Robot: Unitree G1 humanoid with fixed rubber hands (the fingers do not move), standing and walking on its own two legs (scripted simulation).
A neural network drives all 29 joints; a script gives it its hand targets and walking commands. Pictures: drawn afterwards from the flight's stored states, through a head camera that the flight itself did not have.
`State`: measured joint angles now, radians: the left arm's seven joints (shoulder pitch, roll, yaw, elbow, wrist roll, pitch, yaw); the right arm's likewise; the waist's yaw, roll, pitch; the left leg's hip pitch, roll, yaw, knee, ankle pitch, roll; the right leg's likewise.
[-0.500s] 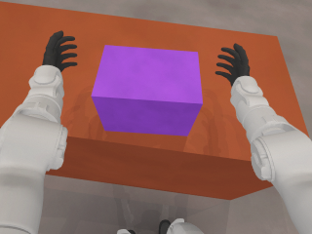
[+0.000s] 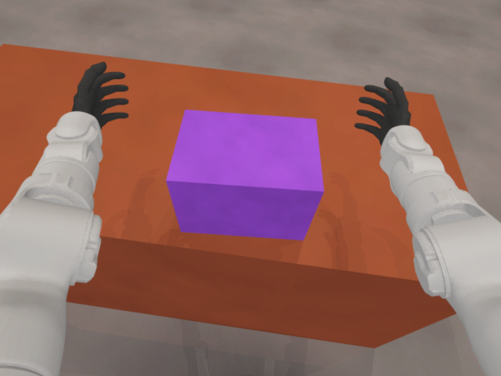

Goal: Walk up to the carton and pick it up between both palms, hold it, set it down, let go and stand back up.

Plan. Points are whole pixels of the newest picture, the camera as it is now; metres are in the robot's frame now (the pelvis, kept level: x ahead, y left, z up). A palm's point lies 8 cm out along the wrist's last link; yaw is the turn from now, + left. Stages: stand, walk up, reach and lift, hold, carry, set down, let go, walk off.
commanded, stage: set down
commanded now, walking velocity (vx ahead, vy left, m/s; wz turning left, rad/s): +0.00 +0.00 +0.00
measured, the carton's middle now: (246, 177) +0.48 -0.03 -0.01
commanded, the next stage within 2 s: none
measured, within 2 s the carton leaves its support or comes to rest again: neither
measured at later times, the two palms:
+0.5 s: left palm (93, 162) +0.44 +0.22 +0.10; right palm (388, 176) +0.38 -0.24 +0.09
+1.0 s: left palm (91, 214) +0.37 +0.22 +0.06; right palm (387, 224) +0.32 -0.24 +0.04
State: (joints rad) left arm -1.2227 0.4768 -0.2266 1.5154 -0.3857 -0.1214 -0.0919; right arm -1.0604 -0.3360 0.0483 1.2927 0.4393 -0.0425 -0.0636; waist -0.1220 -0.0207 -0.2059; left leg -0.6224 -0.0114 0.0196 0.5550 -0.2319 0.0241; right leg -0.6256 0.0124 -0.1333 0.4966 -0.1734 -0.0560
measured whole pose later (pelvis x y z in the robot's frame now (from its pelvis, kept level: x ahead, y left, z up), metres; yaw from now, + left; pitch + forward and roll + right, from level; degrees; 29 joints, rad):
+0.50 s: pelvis -0.01 +0.02 +0.00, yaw -1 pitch +13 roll -1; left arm -0.91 0.41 -0.18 1.25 -0.37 -0.15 -0.07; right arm -0.76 -0.33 0.03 1.11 0.41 -0.10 -0.04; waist -0.08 -0.01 -0.17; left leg -0.54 -0.02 0.04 0.55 -0.24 0.05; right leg -0.55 0.01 -0.11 0.48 -0.16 -0.03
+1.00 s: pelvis +0.00 +0.02 +0.01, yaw -2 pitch +5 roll -1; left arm -0.53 0.35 -0.10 0.97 -0.29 -0.19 -0.07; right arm -0.42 -0.29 0.02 0.91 0.38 -0.19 -0.05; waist -0.04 0.01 -0.08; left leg -0.35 -0.02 0.05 0.52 -0.26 0.05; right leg -0.36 0.01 -0.09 0.44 -0.17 -0.02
